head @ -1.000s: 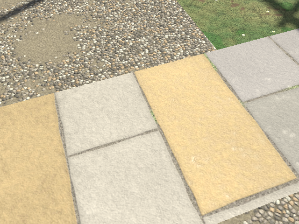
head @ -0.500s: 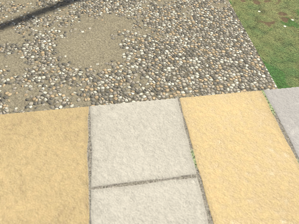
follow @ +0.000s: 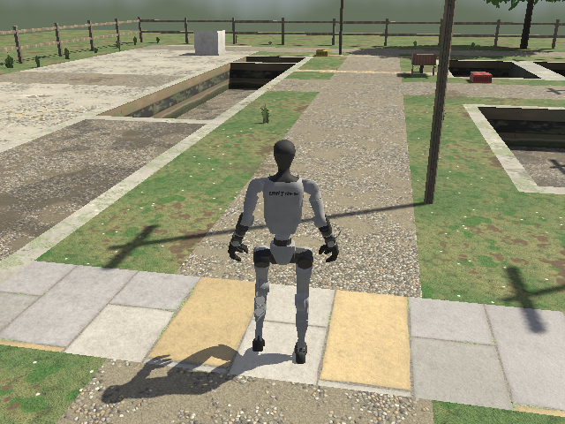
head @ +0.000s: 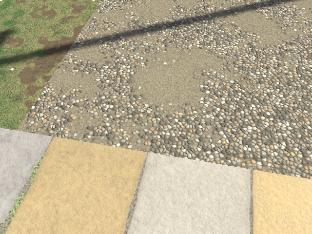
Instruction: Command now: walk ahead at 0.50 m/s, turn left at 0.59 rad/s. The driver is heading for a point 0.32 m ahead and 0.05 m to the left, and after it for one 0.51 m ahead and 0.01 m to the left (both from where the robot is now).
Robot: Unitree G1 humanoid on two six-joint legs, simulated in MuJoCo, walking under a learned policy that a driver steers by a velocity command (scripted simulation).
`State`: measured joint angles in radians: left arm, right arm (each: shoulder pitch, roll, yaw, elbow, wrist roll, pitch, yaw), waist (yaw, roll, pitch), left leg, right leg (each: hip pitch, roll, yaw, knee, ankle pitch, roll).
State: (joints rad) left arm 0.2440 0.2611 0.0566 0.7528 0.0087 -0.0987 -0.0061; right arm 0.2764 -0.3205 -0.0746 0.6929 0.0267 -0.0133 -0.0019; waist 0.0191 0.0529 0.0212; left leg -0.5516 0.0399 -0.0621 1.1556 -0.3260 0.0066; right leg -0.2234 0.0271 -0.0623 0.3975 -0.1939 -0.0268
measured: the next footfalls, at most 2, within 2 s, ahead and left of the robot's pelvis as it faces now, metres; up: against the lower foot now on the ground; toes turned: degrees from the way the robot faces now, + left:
left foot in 0.32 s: +0.32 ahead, +0.17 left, +0.00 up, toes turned +14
right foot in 0.78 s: +0.63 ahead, +0.03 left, +0.00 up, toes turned +12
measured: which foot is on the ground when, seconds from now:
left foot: up 0.00-0.30, down 0.32-0.80, up 0.82-1.00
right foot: down 0.00-0.32, up 0.34-0.76, down 0.78-1.00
